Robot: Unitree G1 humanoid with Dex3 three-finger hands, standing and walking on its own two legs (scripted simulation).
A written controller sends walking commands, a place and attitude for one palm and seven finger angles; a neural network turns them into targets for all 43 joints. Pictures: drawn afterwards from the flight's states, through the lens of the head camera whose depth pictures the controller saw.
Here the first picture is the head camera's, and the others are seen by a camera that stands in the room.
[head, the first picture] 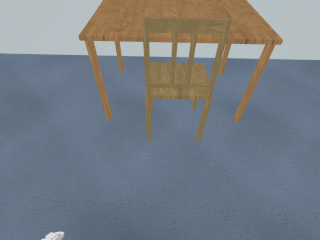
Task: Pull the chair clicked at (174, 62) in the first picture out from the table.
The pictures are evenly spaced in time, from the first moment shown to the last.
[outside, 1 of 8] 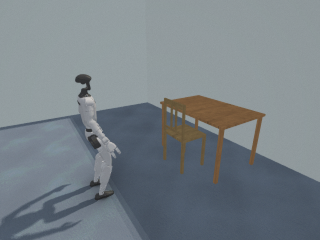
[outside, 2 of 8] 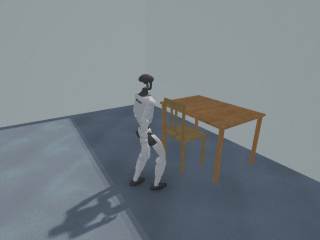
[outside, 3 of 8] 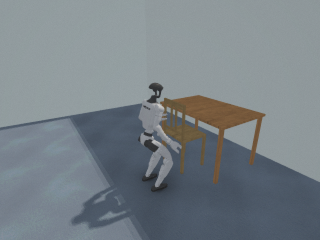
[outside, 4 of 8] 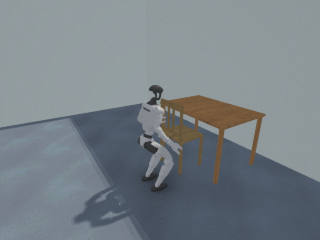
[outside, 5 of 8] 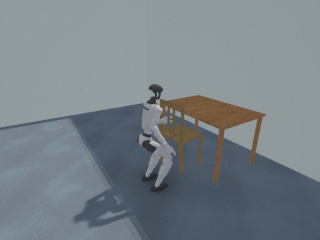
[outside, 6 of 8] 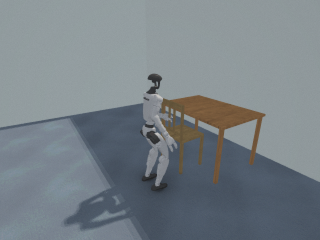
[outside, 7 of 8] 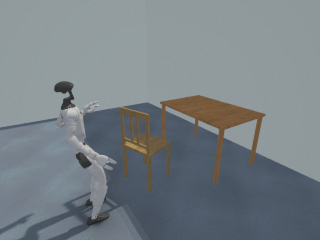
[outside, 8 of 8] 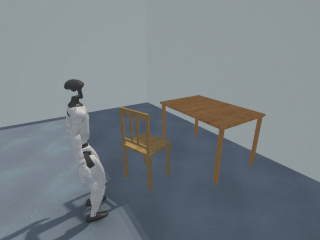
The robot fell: no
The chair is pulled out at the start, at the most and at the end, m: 0.00 0.58 0.57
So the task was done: yes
